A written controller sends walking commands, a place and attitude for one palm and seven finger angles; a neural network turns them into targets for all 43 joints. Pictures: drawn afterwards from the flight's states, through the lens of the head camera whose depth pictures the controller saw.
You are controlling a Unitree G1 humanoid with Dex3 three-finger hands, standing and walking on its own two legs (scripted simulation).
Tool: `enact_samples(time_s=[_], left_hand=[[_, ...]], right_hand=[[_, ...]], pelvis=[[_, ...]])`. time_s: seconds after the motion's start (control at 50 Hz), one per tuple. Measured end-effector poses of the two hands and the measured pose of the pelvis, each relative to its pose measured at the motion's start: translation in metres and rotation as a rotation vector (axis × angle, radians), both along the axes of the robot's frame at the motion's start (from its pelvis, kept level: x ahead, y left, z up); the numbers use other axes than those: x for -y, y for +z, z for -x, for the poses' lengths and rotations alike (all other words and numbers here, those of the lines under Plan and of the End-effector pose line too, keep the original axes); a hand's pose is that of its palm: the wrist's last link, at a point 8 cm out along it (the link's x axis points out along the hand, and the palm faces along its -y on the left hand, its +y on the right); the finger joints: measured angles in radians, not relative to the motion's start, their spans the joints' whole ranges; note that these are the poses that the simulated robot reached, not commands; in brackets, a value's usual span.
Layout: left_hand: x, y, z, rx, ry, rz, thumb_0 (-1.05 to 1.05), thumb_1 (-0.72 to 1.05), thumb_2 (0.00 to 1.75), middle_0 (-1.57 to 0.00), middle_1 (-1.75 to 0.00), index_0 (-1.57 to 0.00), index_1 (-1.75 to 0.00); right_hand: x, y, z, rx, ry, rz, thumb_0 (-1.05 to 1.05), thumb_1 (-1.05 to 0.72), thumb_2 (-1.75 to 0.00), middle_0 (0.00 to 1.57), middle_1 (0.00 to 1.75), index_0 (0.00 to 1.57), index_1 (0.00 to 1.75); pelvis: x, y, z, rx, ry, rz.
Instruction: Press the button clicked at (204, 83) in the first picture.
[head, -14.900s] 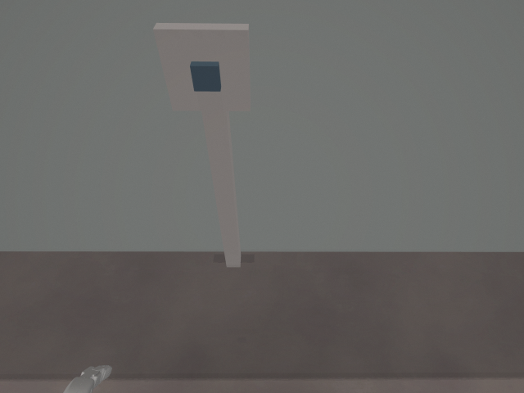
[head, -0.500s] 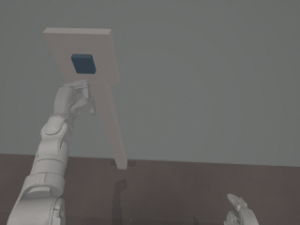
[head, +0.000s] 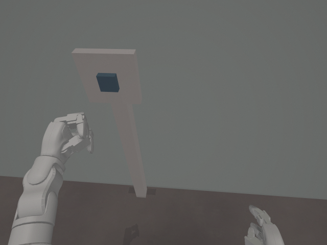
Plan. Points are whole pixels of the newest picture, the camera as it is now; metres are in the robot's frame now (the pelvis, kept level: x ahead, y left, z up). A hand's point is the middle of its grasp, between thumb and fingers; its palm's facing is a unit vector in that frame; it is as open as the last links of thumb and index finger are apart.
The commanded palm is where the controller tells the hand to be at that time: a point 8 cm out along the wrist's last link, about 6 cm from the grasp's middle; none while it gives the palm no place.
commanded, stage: draw the hand back to the body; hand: left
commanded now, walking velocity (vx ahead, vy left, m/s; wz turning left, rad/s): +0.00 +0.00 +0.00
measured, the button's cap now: (108, 82) +0.53 +0.22 +0.14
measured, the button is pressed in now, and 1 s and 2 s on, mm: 0 0 0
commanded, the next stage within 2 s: step back with the hand held close in 0.98 s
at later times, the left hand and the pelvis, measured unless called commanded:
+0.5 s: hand (56, 162) +0.23 +0.23 +0.16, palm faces +0.34 -0.89 -0.32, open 3.1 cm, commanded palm +0.17 +0.27 +0.17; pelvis +0.01 +0.01 +0.01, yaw +0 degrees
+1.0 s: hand (38, 178) +0.19 +0.24 +0.16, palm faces +0.40 -0.84 -0.36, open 3.1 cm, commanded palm +0.14 +0.28 +0.18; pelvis +0.01 +0.01 +0.01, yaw +0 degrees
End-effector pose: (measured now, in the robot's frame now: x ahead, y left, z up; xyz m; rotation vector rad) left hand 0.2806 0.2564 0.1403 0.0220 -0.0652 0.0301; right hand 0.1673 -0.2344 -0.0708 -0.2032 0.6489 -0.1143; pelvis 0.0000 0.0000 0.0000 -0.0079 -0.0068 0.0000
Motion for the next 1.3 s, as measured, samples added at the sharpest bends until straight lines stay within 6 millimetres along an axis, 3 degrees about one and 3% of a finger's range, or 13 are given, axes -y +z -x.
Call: enact_samples(time_s=[0.14,0.24,0.34,0.52,0.78,0.98,1.1,1.2,1.3], left_hand=[[0.007,0.01,0.032,0.035,0.123,-0.166,0.02,0.9,0.9,-1.3,-1.5,-1.3,-1.5],[0.002,0.009,0.057,0.038,0.205,-0.214,0.02,0.89,0.9,-1.3,-1.5,-1.3,-1.5],[-0.012,0.021,0.072,0.06,0.284,-0.272,0.02,0.89,0.9,-1.3,-1.5,-1.3,-1.5],[-0.015,0.032,0.094,0.072,0.306,-0.329,0.02,0.89,0.9,-1.3,-1.5,-1.3,-1.5],[-0.025,0.049,0.132,0.089,0.358,-0.414,0.02,0.89,0.9,-1.3,-1.5,-1.3,-1.5],[-0.025,0.039,0.132,0.073,0.376,-0.376,0.02,0.89,0.9,-1.3,-1.5,-1.3,-1.5],[-0.022,0.045,0.13,0.095,0.361,-0.385,0.02,0.89,0.9,-1.3,-1.5,-1.3,-1.5],[-0.033,0.052,0.125,0.118,0.363,-0.441,0.02,0.89,0.9,-1.3,-1.5,-1.3,-1.5],[-0.035,0.041,0.118,0.067,0.319,-0.457,0.02,0.89,0.9,-1.3,-1.5,-1.3,-1.5]], right_hand=[[-0.017,0.017,-0.022,0.077,0.051,-0.007,0.01,-0.9,-0.9,0.2,0.3,0.2,0.3],[-0.026,0.015,-0.021,0.027,0.077,-0.004,0.01,-0.9,-0.9,0.2,0.3,0.2,0.3],[-0.03,0.006,-0.016,-0.032,0.089,-0.006,0.01,-0.9,-0.9,0.2,0.3,0.2,0.3],[-0.028,0.0,-0.013,-0.071,0.069,-0.018,0.02,-0.9,-0.9,0.2,0.3,0.2,0.3],[-0.021,0.014,-0.03,0.001,0.062,0.004,0.02,-0.9,-0.9,0.2,0.3,0.2,0.3],[-0.03,0.014,-0.028,-0.001,0.082,0.003,0.02,-0.9,-0.9,0.2,0.3,0.2,0.3],[-0.031,0.01,-0.021,-0.01,0.077,-0.003,0.02,-0.9,-0.9,0.2,0.3,0.2,0.3],[-0.026,0.008,-0.013,-0.048,0.047,-0.005,0.02,-0.9,-0.9,0.2,0.3,0.2,0.3],[-0.015,0.005,-0.001,-0.097,-0.003,0.019,0.01,-0.9,-0.9,0.2,0.3,0.2,0.3]], pelvis=[[-0.002,0.006,0.004,0.033,-0.005,-0.002],[-0.002,0.011,0.001,0.056,-0.005,-0.001],[-0.004,0.013,-0.003,0.075,-0.002,0.0],[-0.007,0.014,-0.012,0.082,-0.009,0.001],[-0.008,0.013,-0.016,0.084,-0.01,0.008],[-0.007,0.013,-0.01,0.087,-0.005,0.007],[-0.007,0.013,-0.011,0.09,-0.008,0.008],[-0.008,0.013,-0.009,0.048,-0.006,0.016],[-0.014,0.013,-0.004,-0.002,-0.015,0.016]])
